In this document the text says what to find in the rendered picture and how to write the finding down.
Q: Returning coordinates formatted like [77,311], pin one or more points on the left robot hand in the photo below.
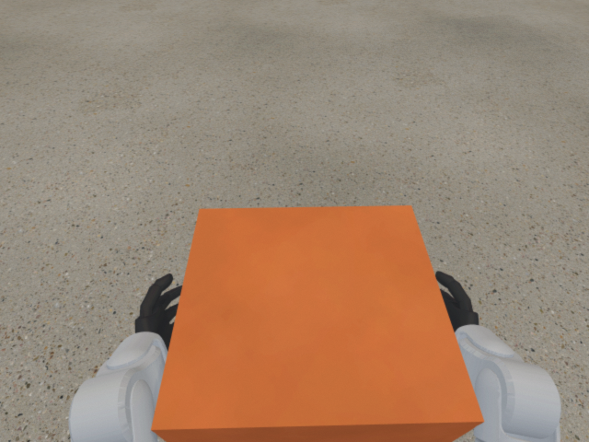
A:
[154,317]

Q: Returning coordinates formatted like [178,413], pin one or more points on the carton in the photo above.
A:
[312,324]

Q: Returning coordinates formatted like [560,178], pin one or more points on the robot left forearm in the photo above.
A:
[118,404]

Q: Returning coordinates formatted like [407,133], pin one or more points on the right robot hand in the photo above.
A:
[459,306]

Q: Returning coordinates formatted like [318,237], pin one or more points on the robot right forearm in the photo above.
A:
[519,402]

